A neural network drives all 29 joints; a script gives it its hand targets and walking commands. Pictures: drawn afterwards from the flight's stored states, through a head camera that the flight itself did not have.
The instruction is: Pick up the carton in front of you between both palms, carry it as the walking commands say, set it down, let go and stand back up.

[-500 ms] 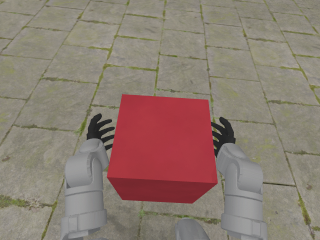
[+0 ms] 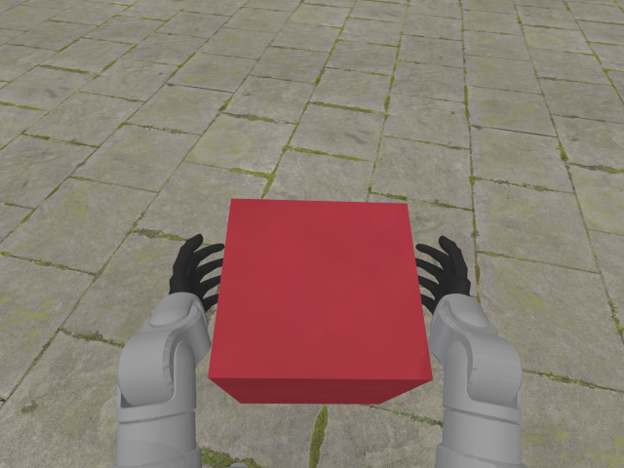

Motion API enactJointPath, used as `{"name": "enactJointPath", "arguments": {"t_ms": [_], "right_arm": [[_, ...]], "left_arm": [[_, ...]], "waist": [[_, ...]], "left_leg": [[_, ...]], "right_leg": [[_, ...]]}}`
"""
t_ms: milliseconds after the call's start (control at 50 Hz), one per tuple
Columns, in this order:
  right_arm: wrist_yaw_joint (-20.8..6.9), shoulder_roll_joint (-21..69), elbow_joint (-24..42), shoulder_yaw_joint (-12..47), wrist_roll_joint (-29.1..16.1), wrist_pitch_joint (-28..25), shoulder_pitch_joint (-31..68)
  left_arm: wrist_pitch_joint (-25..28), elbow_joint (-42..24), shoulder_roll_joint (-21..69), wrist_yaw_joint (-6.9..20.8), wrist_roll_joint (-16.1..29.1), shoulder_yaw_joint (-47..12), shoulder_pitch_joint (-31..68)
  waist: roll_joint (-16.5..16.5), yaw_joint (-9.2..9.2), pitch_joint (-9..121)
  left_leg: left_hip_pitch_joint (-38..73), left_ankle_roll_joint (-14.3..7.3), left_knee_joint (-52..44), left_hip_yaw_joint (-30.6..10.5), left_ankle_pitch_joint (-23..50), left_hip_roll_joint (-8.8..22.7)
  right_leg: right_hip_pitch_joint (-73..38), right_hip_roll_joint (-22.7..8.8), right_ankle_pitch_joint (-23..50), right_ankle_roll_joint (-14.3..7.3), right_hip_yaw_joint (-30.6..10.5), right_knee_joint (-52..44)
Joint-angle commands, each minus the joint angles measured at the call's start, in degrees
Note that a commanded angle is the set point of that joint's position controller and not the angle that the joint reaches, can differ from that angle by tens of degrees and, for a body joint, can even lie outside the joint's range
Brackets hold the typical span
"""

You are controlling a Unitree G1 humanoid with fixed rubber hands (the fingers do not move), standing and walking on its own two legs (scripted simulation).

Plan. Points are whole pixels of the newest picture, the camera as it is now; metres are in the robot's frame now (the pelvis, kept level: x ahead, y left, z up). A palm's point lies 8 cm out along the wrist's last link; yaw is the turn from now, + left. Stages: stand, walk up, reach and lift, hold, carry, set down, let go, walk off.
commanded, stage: carry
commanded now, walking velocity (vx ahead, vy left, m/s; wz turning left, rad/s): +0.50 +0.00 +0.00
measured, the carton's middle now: (314, 314) +0.33 +0.01 +0.02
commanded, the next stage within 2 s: none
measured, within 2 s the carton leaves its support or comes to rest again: neither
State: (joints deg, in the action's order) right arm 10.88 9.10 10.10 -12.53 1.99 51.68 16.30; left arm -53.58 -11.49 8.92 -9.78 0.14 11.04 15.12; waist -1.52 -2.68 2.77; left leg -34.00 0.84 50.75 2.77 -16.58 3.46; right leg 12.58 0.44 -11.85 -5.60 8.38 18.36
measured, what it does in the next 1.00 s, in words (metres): walks ahead: left foot, then right foot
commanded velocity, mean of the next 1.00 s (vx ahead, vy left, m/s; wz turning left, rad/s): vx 0.47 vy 0.00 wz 0.00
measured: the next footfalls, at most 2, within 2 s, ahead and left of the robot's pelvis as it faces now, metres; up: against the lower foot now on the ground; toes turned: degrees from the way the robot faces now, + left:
left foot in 0.22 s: +0.33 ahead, +0.13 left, +0.00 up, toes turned +9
right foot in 0.74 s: +0.70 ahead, -0.10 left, +0.00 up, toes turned -13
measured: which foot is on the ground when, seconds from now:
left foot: up 0.00-0.20, down 0.22-0.74, up 0.76-1.00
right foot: down 0.00-0.26, up 0.28-0.72, down 0.74-1.00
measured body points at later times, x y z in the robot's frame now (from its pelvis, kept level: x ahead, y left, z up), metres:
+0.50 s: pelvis +0.33 +0.06 +0.00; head +0.31 +0.07 +0.45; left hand +0.57 +0.19 +0.06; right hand +0.55 -0.11 +0.07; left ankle +0.30 +0.13 -0.75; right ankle +0.39 -0.11 -0.68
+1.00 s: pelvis +0.66 -0.02 +0.00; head +0.65 -0.03 +0.45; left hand +0.89 +0.14 +0.07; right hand +0.91 -0.16 +0.07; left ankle +0.69 +0.14 -0.69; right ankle +0.66 -0.09 -0.75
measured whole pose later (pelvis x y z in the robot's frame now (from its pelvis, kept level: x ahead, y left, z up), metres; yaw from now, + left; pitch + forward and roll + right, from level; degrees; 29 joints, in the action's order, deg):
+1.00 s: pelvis +0.66 -0.02 +0.00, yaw +0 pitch +4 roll +1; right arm 8.2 7.8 29.3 -2.2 1.3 63.1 -4.7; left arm -63.4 -29.0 7.9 -8.7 0.4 2.4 -5.4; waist 0.6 -1.9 6.1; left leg -32.8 0.2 52.3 5.1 -12.8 6.5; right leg 12.8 -1.8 -9.4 -3.9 13.5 17.5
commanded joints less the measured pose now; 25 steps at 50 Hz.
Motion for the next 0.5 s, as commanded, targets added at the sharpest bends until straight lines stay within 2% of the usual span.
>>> {"name": "enactJointPath", "arguments": {"t_ms": [0, 100, 140, 180, 200, 220, 240, 260, 280, 300, 320, 340, 400, 440, 480], "right_arm": [[-0.59, 40.12, 4.58, 35.26, -6.78, 3.56, 15.51], [-1.44, 41.08, 13.08, 39.28, -9.84, 8.09, 10.79], [-1.79, 40.52, 15.82, 39.86, -10.54, 9.44, 9.27], [-2.09, 40.01, 17.28, 39.70, -10.52, 10.33, 5.95], [-2.27, 39.77, 17.65, 39.28, -10.19, 10.70, 3.72], [-2.48, 39.21, 18.25, 38.79, -9.63, 11.10, 1.18], [-2.65, 39.18, 18.31, 38.95, -9.73, 11.07, 1.14], [-3.22, 40.90, 18.12, 39.28, -10.22, 11.09, -1.93], [-4.03, 42.79, 19.99, 39.96, -10.65, 10.86, -2.33], [-4.77, 44.56, 20.80, 40.73, -10.83, 10.53, -0.98], [-5.45, 45.56, 21.58, 41.59, -10.91, 10.09, 0.19], [-5.98, 45.80, 22.31, 42.40, -11.15, 9.74, 0.67], [-7.14, 43.69, 21.93, 43.33, -11.50, 9.21, -2.15], [-7.39, 41.57, 21.44, 43.25, -11.56, 9.20, -3.95], [-7.19, 39.37, 21.28, 42.67, -11.39, 9.42, -5.32]], "left_arm": [[-1.82, -8.13, 39.41, 1.30, 9.35, -36.52, 19.85], [-5.62, -12.52, 38.40, 1.71, 8.09, -34.84, 10.15], [-6.70, -14.51, 37.80, 1.54, 7.60, -34.77, 7.71], [-7.66, -17.08, 37.32, 1.51, 7.55, -35.49, 5.73], [-8.10, -18.55, 36.99, 1.60, 7.68, -36.14, 5.09], [-8.63, -19.97, 36.71, 1.73, 7.95, -36.80, 5.01], [-9.19, -22.25, 37.26, 2.09, 8.32, -38.30, 3.90], [-9.46, -23.68, 37.73, 2.60, 9.31, -39.96, 4.46], [-9.28, -24.19, 40.39, 3.28, 9.92, -41.36, 4.17], [-8.90, -23.85, 42.42, 3.95, 9.87, -41.87, 4.38], [-8.47, -23.18, 43.86, 4.49, 9.64, -41.99, 4.07], [-8.12, -22.63, 44.49, 4.85, 9.15, -42.11, 3.10], [-7.22, -20.90, 44.10, 4.82, 7.25, -42.29, -0.88], [-7.21, -20.63, 42.71, 4.31, 6.20, -41.90, -2.48], [-7.53, -20.70, 40.99, 3.70, 5.82, -41.51, -3.56]], "waist": [[-6.03, 1.37, 16.85], [-8.75, 0.96, 11.23], [-8.98, 0.79, 9.77], [-8.58, 1.91, 12.79], [-6.67, 2.89, 16.26], [0.15, 3.91, 20.10], [16.61, 3.84, 23.76], [16.59, 3.80, 21.11], [12.70, 3.85, 19.14], [6.22, 3.75, 18.38], [3.20, 3.43, 16.53], [3.98, 3.17, 15.96], [7.77, 3.21, 13.08], [8.70, 3.33, 10.15], [8.67, 3.40, 7.98]], "left_leg": [[-3.06, 1.48, -9.49, 4.17, 6.26, -0.51], [-0.31, 0.25, -20.23, 7.56, 13.48, -2.28], [3.56, -0.68, -23.57, 9.56, 14.48, -3.15], [16.30, -1.74, -27.15, 12.87, 14.09, -5.69], [28.53, -2.25, -27.05, 12.52, 11.78, -5.01], [40.02, -3.98, -28.86, -1.94, 4.06, 5.57], [53.13, -12.88, -34.07, -29.77, -2.22, 21.71], [50.41, -14.21, -37.38, -33.14, 5.37, 21.86], [46.89, -13.49, -36.46, -26.34, 11.73, 20.15], [43.08, -12.08, -36.05, -20.79, 15.53, 18.99], [37.58, -9.95, -37.50, -15.83, 15.13, 17.58], [33.63, -8.14, -39.30, -11.77, 11.22, 16.00], [29.81, -7.06, -43.37, -5.03, 4.50, 13.17], [30.75, -7.38, -45.22, -2.77, 5.97, 12.14], [32.23, -7.35, -45.17, -0.41, 10.79, 10.83]], "right_leg": [[-20.70, -12.81, 31.23, -1.75, -9.47, -4.19], [-21.23, -11.62, 35.48, -0.23, -4.17, -4.54], [-21.08, -11.78, 40.16, 0.20, -2.99, -2.60], [-17.68, -11.18, 45.15, 1.79, 0.44, 7.90], [-10.60, -9.80, 39.86, 3.03, 2.06, 16.03], [-0.02, -8.34, 20.93, 4.77, 1.20, 29.39], [19.75, -0.67, -2.11, 6.91, -0.87, 46.55], [26.48, -0.66, -14.01, 5.42, -6.74, 54.29], [27.87, -3.98, -12.91, 4.02, -8.75, 57.02], [27.30, -6.05, -9.84, 3.80, -9.14, 56.10], [25.36, -7.88, -6.80, 4.07, -9.23, 52.19], [22.98, -8.69, -4.53, 4.51, -8.76, 48.31], [22.07, -8.20, 0.57, 6.04, -5.16, 39.86], [25.12, -8.30, 4.02, 7.24, -3.24, 33.60], [26.59, -8.11, 7.04, 7.87, -1.53, 27.39]]}}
